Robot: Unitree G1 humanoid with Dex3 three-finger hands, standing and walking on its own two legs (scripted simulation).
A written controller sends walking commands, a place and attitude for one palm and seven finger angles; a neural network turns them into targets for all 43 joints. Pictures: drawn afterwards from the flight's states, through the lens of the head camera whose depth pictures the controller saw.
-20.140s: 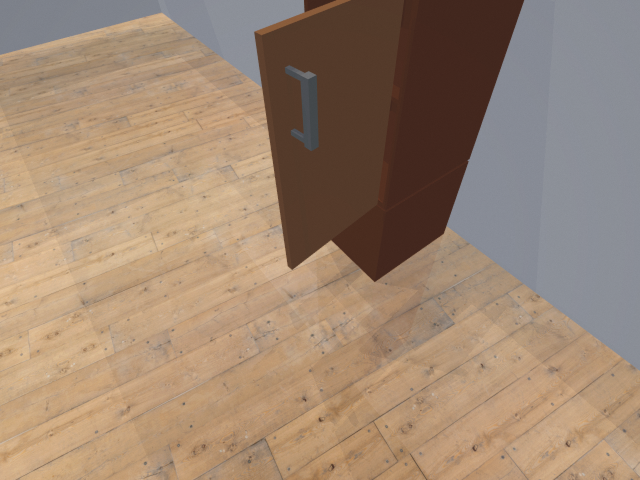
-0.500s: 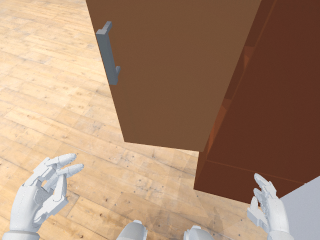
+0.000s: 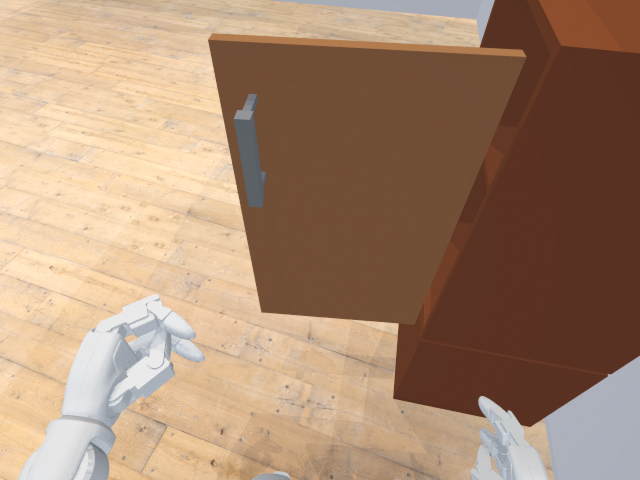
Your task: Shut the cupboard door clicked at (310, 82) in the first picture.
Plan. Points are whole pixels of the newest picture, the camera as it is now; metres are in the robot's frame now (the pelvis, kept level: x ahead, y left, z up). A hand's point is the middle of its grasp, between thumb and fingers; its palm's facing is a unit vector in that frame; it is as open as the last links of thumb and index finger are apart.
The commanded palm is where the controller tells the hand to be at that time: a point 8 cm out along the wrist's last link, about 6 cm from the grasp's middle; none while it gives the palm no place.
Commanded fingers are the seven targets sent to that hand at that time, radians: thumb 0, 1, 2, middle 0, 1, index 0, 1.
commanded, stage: raise the hand and make a fist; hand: left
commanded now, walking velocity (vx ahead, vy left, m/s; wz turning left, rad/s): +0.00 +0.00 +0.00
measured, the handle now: (254, 153) +0.47 +0.13 +0.17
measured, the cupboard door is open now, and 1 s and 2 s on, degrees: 97 97 97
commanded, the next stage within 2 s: bring the fist close to the handle in 0.92 s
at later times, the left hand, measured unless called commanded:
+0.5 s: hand (166, 289) +0.26 +0.17 +0.16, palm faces +0.04 -1.00 -0.08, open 3.1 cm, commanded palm +0.23 +0.22 +0.17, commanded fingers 0.00 0.90 0.90 -1.30 -1.50 -1.30 -1.50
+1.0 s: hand (186, 293) +0.25 +0.15 +0.17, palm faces +0.03 -1.00 -0.09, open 3.1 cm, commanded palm +0.22 +0.20 +0.17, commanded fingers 0.00 0.90 0.90 -1.30 -1.50 -1.30 -1.50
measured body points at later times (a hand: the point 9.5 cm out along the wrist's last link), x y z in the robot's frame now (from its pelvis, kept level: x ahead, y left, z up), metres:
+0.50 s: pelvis +0.03 -0.02 +0.03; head +0.02 -0.04 +0.48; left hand +0.25 +0.23 +0.17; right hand +0.22 -0.24 -0.03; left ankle +0.02 +0.09 -0.69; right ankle +0.03 -0.15 -0.69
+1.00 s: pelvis +0.02 -0.04 +0.03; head +0.00 -0.07 +0.48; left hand +0.25 +0.21 +0.18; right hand +0.21 -0.27 -0.03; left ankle +0.02 +0.09 -0.69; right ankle +0.03 -0.15 -0.69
